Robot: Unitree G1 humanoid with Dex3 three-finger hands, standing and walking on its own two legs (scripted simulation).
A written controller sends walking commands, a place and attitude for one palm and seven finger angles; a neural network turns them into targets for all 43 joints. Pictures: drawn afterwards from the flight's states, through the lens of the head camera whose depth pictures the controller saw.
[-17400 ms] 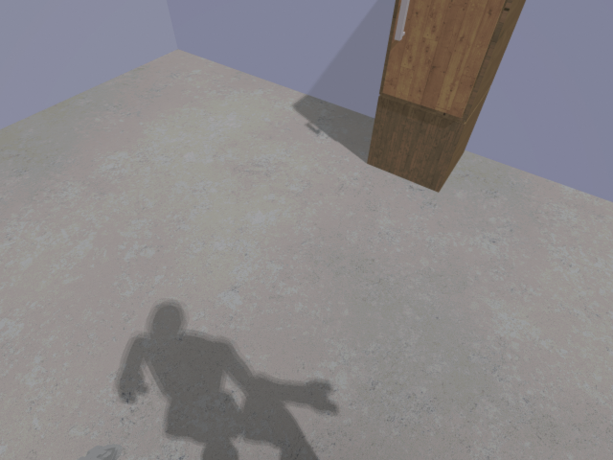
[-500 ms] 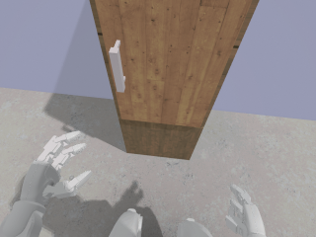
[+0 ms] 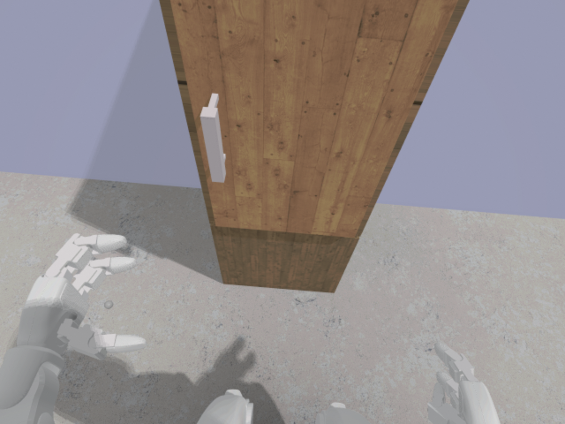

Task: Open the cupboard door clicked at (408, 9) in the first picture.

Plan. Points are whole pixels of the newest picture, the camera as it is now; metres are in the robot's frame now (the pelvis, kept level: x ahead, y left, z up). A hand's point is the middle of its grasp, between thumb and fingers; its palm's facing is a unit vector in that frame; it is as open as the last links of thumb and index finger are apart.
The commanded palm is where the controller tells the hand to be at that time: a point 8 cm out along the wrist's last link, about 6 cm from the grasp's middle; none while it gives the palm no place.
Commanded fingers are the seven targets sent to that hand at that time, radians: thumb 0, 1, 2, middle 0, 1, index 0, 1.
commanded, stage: raise the hand with hooked fingers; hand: left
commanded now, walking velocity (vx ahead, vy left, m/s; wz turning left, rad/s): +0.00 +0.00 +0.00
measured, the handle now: (216, 139) +0.55 +0.15 +0.05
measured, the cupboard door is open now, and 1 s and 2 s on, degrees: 0 0 0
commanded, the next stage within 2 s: move the hooked fingers beside the handle in 0.94 s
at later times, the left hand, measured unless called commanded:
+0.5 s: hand (75, 260) +0.30 +0.28 +0.07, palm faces +0.00 -1.00 -0.05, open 14.0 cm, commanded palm +0.27 +0.33 +0.07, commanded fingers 0.00 -0.50 0.30 -0.30 -1.20 -0.30 -1.20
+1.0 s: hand (85, 265) +0.29 +0.27 +0.07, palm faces -0.01 -1.00 -0.03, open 14.0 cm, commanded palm +0.27 +0.32 +0.07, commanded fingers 0.00 -0.50 0.30 -0.30 -1.20 -0.30 -1.20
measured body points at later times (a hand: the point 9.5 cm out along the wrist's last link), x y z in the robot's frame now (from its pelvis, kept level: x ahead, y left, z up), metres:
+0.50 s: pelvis +0.01 +0.01 +0.01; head +0.07 +0.02 +0.46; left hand +0.29 +0.34 +0.08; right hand +0.15 -0.24 -0.07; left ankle +0.03 +0.09 -0.67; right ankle +0.01 -0.11 -0.67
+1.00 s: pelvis +0.00 +0.00 +0.01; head +0.07 +0.01 +0.46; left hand +0.29 +0.32 +0.07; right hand +0.16 -0.25 -0.07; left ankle +0.03 +0.09 -0.67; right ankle +0.01 -0.11 -0.67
